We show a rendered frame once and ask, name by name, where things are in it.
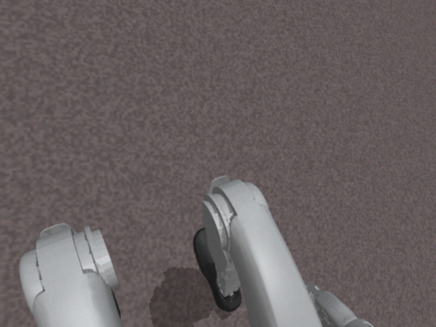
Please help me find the right robot hand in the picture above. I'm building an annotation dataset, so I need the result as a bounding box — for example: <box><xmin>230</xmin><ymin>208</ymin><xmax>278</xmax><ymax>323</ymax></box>
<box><xmin>304</xmin><ymin>281</ymin><xmax>358</xmax><ymax>327</ymax></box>

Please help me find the right robot foot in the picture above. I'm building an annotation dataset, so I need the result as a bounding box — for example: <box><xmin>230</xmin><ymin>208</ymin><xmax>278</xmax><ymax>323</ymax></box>
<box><xmin>193</xmin><ymin>228</ymin><xmax>241</xmax><ymax>312</ymax></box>

